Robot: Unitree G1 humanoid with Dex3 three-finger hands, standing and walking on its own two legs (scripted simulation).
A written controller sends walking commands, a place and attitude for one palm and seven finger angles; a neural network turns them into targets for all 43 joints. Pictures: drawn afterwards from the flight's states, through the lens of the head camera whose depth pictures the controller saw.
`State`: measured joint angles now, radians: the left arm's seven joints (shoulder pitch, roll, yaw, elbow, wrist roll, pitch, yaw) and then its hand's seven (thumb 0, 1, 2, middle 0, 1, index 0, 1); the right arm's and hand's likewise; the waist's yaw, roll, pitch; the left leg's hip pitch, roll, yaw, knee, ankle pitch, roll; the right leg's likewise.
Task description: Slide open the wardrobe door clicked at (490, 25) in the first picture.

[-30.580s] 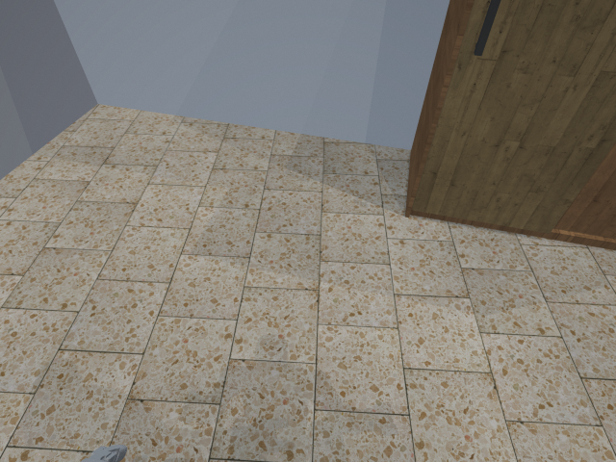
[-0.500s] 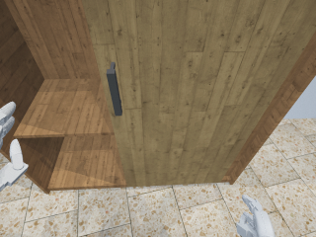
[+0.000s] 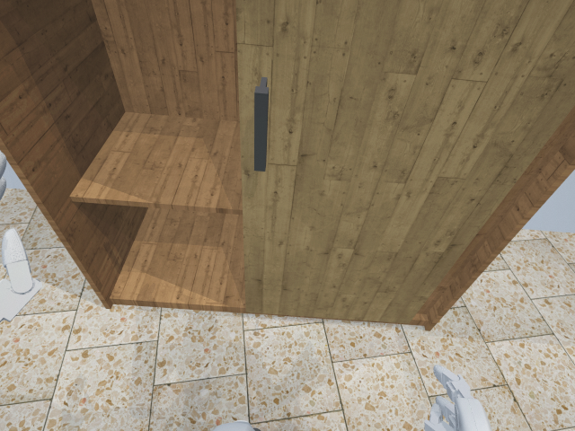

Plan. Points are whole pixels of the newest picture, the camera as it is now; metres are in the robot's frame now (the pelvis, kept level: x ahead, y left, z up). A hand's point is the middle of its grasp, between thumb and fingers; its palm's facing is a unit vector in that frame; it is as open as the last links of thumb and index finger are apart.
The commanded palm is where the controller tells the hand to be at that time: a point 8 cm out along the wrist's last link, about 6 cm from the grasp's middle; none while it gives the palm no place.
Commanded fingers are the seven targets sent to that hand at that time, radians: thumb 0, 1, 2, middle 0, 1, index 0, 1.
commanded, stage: step back with the hand held close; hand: left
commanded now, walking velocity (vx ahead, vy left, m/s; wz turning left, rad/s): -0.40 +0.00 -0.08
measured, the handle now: (261, 125) +0.60 +0.10 +0.11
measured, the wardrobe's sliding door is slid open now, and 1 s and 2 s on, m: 0.50 0.50 0.50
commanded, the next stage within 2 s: stop stepping back and stand still in 0.36 s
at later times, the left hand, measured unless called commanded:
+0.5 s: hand out of the picture +0.09 +0.31 +0.19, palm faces +0.47 -0.79 -0.40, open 7.4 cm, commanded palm +0.00 +0.33 +0.19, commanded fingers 0.00 0.90 0.90 -0.20 -0.30 -0.20 -0.30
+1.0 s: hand out of the picture -0.03 +0.32 +0.18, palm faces +0.26 -0.89 -0.37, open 7.4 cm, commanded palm -0.10 +0.37 +0.19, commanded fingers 0.00 0.90 0.90 -0.20 -0.30 -0.20 -0.30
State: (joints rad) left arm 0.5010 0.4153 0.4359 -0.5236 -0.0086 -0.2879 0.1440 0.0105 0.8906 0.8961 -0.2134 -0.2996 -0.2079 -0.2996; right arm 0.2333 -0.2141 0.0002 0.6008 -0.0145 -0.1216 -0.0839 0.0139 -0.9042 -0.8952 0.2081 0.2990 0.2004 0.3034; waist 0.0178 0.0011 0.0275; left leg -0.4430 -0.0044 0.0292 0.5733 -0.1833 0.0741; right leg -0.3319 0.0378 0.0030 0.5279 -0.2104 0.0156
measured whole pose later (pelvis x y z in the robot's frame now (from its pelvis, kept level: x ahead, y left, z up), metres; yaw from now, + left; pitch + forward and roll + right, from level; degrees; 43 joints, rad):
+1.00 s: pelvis -0.27 +0.09 +0.01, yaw -6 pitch -4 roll -3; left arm 0.51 0.44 0.41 -0.52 -0.04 -0.18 0.13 0.01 0.90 0.90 -0.20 -0.30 -0.20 -0.30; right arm 0.31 -0.13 0.04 0.65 -0.02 -0.13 -0.03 0.01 -0.90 -0.90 0.21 0.30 0.20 0.30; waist -0.08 -0.06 0.01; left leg -0.30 0.06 0.07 0.50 -0.22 0.04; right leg -0.46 0.05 -0.08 0.98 -0.37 -0.03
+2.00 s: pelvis -0.25 +0.11 +0.01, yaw -5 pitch +0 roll -1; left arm 0.50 0.41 0.41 -0.53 -0.01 -0.23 0.16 0.01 0.89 0.90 -0.21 -0.30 -0.21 -0.30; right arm 0.20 -0.21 -0.01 0.62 0.00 -0.14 -0.07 0.02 -0.91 -0.90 0.20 0.30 0.20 0.30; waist 0.00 -0.04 0.04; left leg -0.26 0.04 0.07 0.54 -0.28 0.01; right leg -0.21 0.00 -0.09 0.50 -0.28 -0.02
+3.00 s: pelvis -0.28 +0.14 +0.01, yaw -5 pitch -1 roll -1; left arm 0.28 0.21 0.01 1.11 0.02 0.01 0.02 0.00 0.92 0.90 -0.20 -0.30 -0.20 -0.30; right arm 0.29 -0.16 -0.01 1.08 -0.03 0.03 -0.01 0.01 -0.91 -0.90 0.20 0.30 0.20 0.30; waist -0.01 0.03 0.04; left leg -0.26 -0.01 0.09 0.45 -0.18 0.05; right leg -0.24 -0.04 -0.07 0.44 -0.19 0.01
